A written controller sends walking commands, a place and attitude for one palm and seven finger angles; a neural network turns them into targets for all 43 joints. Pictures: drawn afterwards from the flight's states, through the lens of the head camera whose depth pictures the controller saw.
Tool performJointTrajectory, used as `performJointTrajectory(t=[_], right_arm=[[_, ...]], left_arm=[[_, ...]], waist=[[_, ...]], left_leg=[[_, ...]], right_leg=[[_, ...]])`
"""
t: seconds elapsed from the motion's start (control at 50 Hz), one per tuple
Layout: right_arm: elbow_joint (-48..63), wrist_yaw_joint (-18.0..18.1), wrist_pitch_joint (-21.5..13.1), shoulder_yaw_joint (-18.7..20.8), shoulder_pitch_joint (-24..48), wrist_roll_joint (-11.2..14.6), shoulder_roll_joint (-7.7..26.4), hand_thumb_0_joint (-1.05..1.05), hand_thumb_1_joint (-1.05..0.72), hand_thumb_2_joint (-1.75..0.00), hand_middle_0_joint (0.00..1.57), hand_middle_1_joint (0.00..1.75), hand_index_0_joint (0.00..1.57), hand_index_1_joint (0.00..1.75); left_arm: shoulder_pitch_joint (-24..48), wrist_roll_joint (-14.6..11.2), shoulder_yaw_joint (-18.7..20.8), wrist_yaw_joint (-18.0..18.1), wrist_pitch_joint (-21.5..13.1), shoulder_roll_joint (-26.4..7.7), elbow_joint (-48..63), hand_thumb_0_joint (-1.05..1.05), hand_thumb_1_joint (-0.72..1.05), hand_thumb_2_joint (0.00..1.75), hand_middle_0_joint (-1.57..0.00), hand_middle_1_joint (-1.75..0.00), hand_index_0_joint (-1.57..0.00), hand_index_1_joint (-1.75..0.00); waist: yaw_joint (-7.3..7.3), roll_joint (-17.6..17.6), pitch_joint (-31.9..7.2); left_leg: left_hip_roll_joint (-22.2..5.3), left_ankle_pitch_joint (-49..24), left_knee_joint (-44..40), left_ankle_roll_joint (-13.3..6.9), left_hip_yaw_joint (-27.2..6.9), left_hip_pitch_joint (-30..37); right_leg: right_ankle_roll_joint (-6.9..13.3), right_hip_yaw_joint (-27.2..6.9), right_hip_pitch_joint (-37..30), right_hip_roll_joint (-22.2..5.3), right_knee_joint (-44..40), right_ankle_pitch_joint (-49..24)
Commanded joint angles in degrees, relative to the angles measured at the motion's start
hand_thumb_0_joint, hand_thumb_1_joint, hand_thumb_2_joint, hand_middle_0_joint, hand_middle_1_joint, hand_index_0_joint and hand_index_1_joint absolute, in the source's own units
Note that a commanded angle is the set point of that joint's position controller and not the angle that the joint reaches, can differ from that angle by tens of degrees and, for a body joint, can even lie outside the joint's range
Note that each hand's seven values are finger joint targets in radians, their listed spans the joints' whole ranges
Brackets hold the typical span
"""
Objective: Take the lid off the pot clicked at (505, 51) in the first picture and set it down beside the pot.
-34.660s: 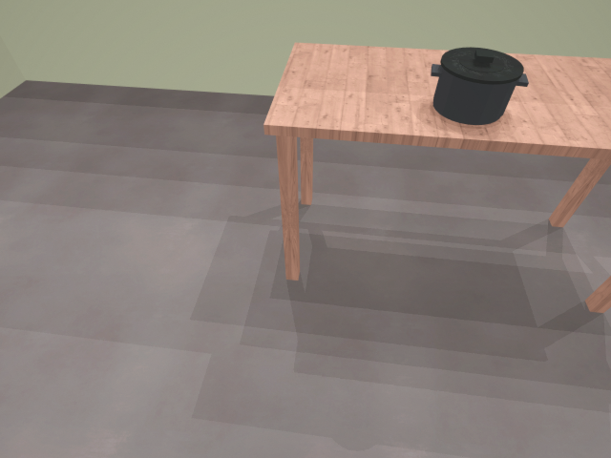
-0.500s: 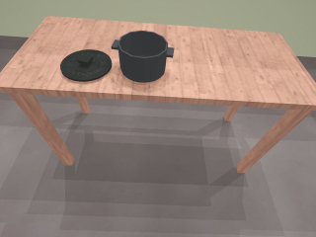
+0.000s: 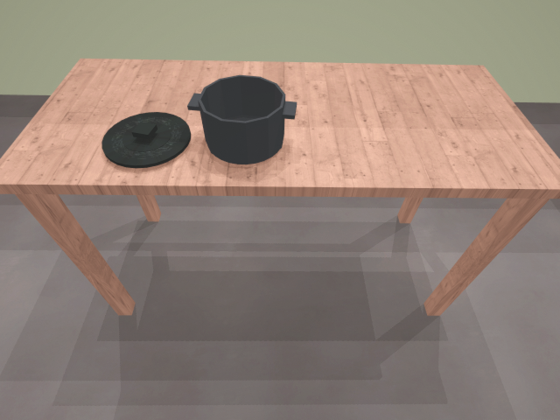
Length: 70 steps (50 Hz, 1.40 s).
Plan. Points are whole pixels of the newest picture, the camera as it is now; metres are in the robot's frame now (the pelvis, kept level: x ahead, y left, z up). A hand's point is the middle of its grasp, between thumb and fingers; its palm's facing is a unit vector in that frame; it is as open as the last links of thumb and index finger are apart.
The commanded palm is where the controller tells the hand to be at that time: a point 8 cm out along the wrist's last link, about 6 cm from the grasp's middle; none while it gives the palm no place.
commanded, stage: let the arm hang, fingers relaxed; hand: left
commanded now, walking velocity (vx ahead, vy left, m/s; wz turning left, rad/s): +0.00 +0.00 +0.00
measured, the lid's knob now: (144, 130) +0.69 +0.34 -0.01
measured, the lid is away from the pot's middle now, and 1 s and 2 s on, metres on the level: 0.23 0.23 0.23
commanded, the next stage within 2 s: look to check the result in 0.14 s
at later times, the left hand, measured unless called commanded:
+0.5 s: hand out of the picture +0.00 +0.17 -0.18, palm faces +0.03 -0.98 -0.18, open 7.3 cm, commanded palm none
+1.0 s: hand out of the picture +0.00 +0.17 -0.18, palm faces +0.03 -0.98 -0.19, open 7.3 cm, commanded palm none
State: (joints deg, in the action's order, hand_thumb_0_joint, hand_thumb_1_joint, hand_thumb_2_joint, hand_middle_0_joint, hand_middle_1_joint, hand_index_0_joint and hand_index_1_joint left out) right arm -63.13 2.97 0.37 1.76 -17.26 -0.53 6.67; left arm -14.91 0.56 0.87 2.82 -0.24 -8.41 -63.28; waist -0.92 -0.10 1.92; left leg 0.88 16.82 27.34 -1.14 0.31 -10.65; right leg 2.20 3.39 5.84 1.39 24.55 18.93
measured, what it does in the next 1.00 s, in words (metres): stands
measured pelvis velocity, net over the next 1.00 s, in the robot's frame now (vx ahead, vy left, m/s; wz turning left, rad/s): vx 0.00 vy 0.00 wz -0.01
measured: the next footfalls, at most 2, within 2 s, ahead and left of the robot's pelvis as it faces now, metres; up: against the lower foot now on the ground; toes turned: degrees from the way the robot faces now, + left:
none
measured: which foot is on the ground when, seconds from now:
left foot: down 0.00-1.00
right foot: down 0.00-1.00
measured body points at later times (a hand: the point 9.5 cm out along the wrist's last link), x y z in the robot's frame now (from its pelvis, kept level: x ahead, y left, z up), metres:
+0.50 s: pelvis +0.00 +0.00 +0.00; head +0.03 +0.00 +0.45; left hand +0.00 +0.22 -0.16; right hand -0.02 -0.21 -0.16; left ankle -0.03 +0.11 -0.74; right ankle -0.06 -0.09 -0.74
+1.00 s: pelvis +0.00 +0.00 +0.00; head +0.02 +0.00 +0.45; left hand +0.00 +0.22 -0.16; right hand -0.03 -0.20 -0.16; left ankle -0.03 +0.11 -0.74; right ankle -0.06 -0.09 -0.74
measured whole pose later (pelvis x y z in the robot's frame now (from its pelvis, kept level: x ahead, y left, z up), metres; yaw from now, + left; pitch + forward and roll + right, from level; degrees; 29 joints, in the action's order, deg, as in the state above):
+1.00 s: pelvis +0.00 +0.00 +0.00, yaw -1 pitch +0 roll +0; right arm -64.7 3.3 -0.1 1.6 -17.7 -0.3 5.6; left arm -16.5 0.5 1.0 2.8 -0.5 -7.1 -64.5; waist -0.8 0.0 2.2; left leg 1.0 15.9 25.2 -1.4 1.3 -9.0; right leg 1.9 2.5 5.0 1.2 23.3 18.1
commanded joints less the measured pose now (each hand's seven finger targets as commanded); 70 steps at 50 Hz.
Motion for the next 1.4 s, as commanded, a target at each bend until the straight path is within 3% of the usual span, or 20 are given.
performJointTrajectory(t=[0.0, 0.02, 0.08, 0.12, 0.3, 0.32, 0.4, 0.42, 0.58, 0.62, 0.7, 0.8, 0.82, 0.9, 1.02, 1.2, 1.24, 1.34, 1.38], right_arm=[[1.31, 0.05, -1.06, 0.92, -4.58, 0.01, 4.47, 0.0, -0.9, -0.9, 0.2, 0.3, 0.2, 0.3], [1.24, 0.08, -0.96, 0.92, -4.66, 0.13, 3.84, 0.0, -0.9, -0.9, 0.2, 0.3, 0.2, 0.3], [1.18, 0.13, -0.99, 0.92, -4.64, 0.14, 4.34, 0.0, -0.9, -0.9, 0.2, 0.3, 0.2, 0.3], [1.08, 0.14, -0.83, 0.95, -4.48, 0.18, 3.87, 0.0, -0.9, -0.9, 0.2, 0.3, 0.2, 0.3], [0.63, 0.27, -1.06, 0.95, -4.68, 0.17, 4.37, 0.0, -0.9, -0.9, 0.2, 0.3, 0.2, 0.3], [0.61, 0.24, -0.91, 1.0, -4.57, 0.28, 3.9, 0.0, -0.9, -0.9, 0.2, 0.3, 0.2, 0.3], [0.39, 0.3, -1.06, 0.92, -4.83, 0.14, 4.33, 0.0, -0.9, -0.9, 0.2, 0.3, 0.2, 0.3], [0.36, 0.29, -0.99, 0.97, -4.64, 0.3, 3.73, 0.0, -0.9, -0.9, 0.2, 0.3, 0.2, 0.3], [0.07, 0.34, -1.14, 0.9, -4.8, 0.23, 4.03, 0.0, -0.9, -0.9, 0.2, 0.3, 0.2, 0.3], [-0.04, 0.33, -1.08, 0.96, -4.97, 0.29, 3.64, 0.0, -0.9, -0.9, 0.2, 0.3, 0.2, 0.3], [-0.18, 0.4, -1.33, 0.88, -5.34, 0.21, 3.93, 0.0, -0.9, -0.9, 0.2, 0.3, 0.2, 0.3], [-0.37, 0.43, -1.3, 0.81, -5.27, 0.19, 3.79, 0.0, -0.9, -0.9, 0.2, 0.3, 0.2, 0.3], [-0.41, 0.41, -1.2, 0.87, -5.27, 0.25, 3.42, 0.0, -0.9, -0.9, 0.2, 0.3, 0.2, 0.3], [-0.41, 0.42, -1.37, 0.82, -5.53, 0.16, 3.75, 0.0, -0.9, -0.9, 0.2, 0.3, 0.2, 0.3], [-0.62, 0.35, -1.23, 0.91, -5.56, 0.35, 3.08, 0.0, -0.9, -0.9, 0.2, 0.3, 0.2, 0.3], [-0.8, 0.38, -1.32, 0.83, -5.74, 0.27, 3.25, 0.0, -0.9, -0.9, 0.2, 0.3, 0.2, 0.3], [-0.95, 0.34, -1.26, 0.81, -5.63, 0.35, 2.83, 0.0, -0.9, -0.9, 0.2, 0.3, 0.2, 0.3], [-0.93, 0.31, -1.13, 0.82, -5.61, 0.23, 2.83, 0.0, -0.9, -0.9, 0.2, 0.3, 0.2, 0.3], [-0.94, 0.31, -1.25, 0.79, -5.65, 0.17, 2.96, 0.0, -0.9, -0.9, 0.2, 0.3, 0.2, 0.3]], left_arm=[[-4.69, -0.43, 0.98, 0.28, -0.52, -4.42, 1.51, 0.0, 0.9, 0.9, -0.2, -0.3, -0.2, -0.3], [-4.27, -0.34, 0.99, 0.36, -0.48, -4.32, 1.7, 0.0, 0.9, 0.9, -0.2, -0.3, -0.2, -0.3], [-4.69, -0.47, 1.02, 0.39, -0.61, -4.43, 1.66, 0.0, 0.9, 0.9, -0.2, -0.3, -0.2, -0.3], [-4.43, -0.38, 0.96, 0.48, -0.48, -4.2, 1.71, 0.0, 0.9, 0.9, -0.2, -0.3, -0.2, -0.3], [-5.08, -0.49, 0.99, 0.41, -0.65, -4.0, 1.13, 0.0, 0.9, 0.9, -0.2, -0.3, -0.2, -0.3], [-4.92, -0.4, 0.91, 0.48, -0.57, -4.0, 1.28, 0.0, 0.9, 0.9, -0.2, -0.3, -0.2, -0.3], [-5.18, -0.48, 0.88, 0.39, -0.62, -3.68, 0.88, 0.0, 0.9, 0.9, -0.2, -0.3, -0.2, -0.3], [-5.15, -0.38, 0.88, 0.46, -0.54, -3.52, 0.91, 0.0, 0.9, 0.9, -0.2, -0.3, -0.2, -0.3], [-5.84, -0.47, 0.83, 0.36, -0.67, -3.27, 0.5, 0.0, 0.9, 0.9, -0.2, -0.3, -0.2, -0.3], [-5.54, -0.37, 0.83, 0.43, -0.69, -3.28, 0.59, 0.0, 0.9, 0.9, -0.2, -0.3, -0.2, -0.3], [-5.75, -0.49, 0.9, 0.39, -0.75, -3.17, 0.48, 0.0, 0.9, 0.9, -0.2, -0.3, -0.2, -0.3], [-5.81, -0.49, 0.88, 0.34, -0.65, -2.99, 0.29, 0.0, 0.9, 0.9, -0.2, -0.3, -0.2, -0.3], [-5.59, -0.39, 0.89, 0.39, -0.56, -2.85, 0.42, 0.0, 0.9, 0.9, -0.2, -0.3, -0.2, -0.3], [-5.78, -0.45, 0.99, 0.32, -0.7, -2.88, 0.24, 0.0, 0.9, 0.9, -0.2, -0.3, -0.2, -0.3], [-6.03, -0.33, 0.93, 0.49, -0.79, -2.74, 0.28, 0.0, 0.9, 0.9, -0.2, -0.3, -0.2, -0.3], [-6.53, -0.46, 0.94, 0.46, -0.98, -2.68, 0.06, 0.0, 0.9, 0.9, -0.2, -0.3, -0.2, -0.3], [-6.32, -0.39, 0.92, 0.45, -0.87, -2.66, 0.08, 0.0, 0.9, 0.9, -0.2, -0.3, -0.2, -0.3], [-6.69, -0.37, 0.87, 0.41, -0.84, -2.23, -0.09, 0.0, 0.9, 0.9, -0.2, -0.3, -0.2, -0.3], [-6.8, -0.4, 0.92, 0.36, -0.93, -2.29, -0.18, 0.0, 0.9, 0.9, -0.2, -0.3, -0.2, -0.3]], waist=[[0.49, 1.14, 0.07], [0.43, -0.41, 1.31], [0.45, -0.58, -0.25], [0.35, -0.17, 1.9], [0.31, 0.66, -0.11], [0.3, -0.06, 1.7], [0.22, 0.58, 0.85], [0.34, 0.11, 2.22], [0.3, -0.07, 0.85], [0.21, -0.18, 2.27], [0.25, 0.6, 0.66], [0.31, 0.78, 1.47], [0.3, 0.77, 3.16], [0.21, 0.67, 1.22], [0.29, -0.58, 2.76], [0.12, 0.27, 1.4], [0.22, 0.88, 3.28], [0.18, 0.57, 3.86], [0.24, 0.95, 2.4]], left_leg=[[-5.79, -19.36, -2.64, -2.17, -4.06, 0.04], [-5.81, -18.61, -2.79, -2.16, -4.18, -0.56], [-5.7, -19.85, -2.24, -1.97, -3.66, 0.28], [-5.69, -18.52, -2.71, -1.99, -3.81, -0.18], [-6.02, -20.66, -2.78, -2.1, -3.77, 1.87], [-5.96, -19.27, -3.04, -2.06, -3.77, 1.21], [-6.09, -19.8, -3.42, -2.18, -4.03, 1.69], [-6.1, -18.59, -3.72, -2.22, -4.1, 1.16], [-6.13, -18.51, -3.9, -2.26, -4.04, 2.01], [-6.02, -17.68, -4.13, -2.13, -3.95, 1.21], [-6.26, -20.45, -4.07, -2.32, -4.05, 2.41], [-6.34, -19.43, -4.52, -2.41, -4.3, 2.35], [-6.34, -17.7, -4.95, -2.42, -4.31, 1.44], [-6.4, -19.2, -4.75, -2.45, -4.15, 2.48], [-6.21, -16.92, -5.01, -2.23, -3.9, 1.61], [-6.17, -17.81, -4.71, -2.12, -3.6, 2.45], [-6.11, -16.47, -5.1, -2.13, -3.71, 1.42], [-6.09, -13.99, -5.58, -2.15, -3.97, 1.14], [-6.08, -14.92, -5.37, -2.15, -3.9, 1.7]], right_leg=[[0.99, -5.08, 0.02, -7.34, -3.12, -21.27], [0.83, -4.88, 0.5, -7.12, -3.31, -20.87], [0.57, -5.17, -0.75, -7.47, -3.38, -23.54], [0.5, -5.05, 0.77, -7.25, -3.64, -22.0], [0.57, -5.06, 0.06, -7.21, -3.69, -22.61], [0.39, -4.95, 1.07, -6.98, -3.94, -21.49], [0.63, -4.92, 0.53, -6.92, -3.87, -20.95], [0.5, -4.87, 1.47, -6.78, -4.08, -19.84], [0.49, -5.26, 0.91, -6.88, -4.34, -19.84], [0.42, -5.12, 1.46, -6.74, -4.38, -19.33], [0.59, -4.94, 0.78, -6.8, -3.84, -20.63], [0.6, -4.9, 1.57, -6.58, -3.96, -19.0], [0.56, -4.79, 2.44, -6.4, -4.23, -17.28], [0.62, -4.94, 1.56, -6.52, -3.99, -18.65], [0.5, -5.32, 2.39, -6.59, -4.55, -18.09], [0.57, -5.88, 1.77, -6.66, -4.47, -19.7], [0.51, -5.79, 2.69, -6.56, -4.73, -18.25], [0.63, -6.02, 3.46, -6.28, -5.26, -15.23], [0.71, -6.1, 2.72, -6.4, -5.04, -16.15]])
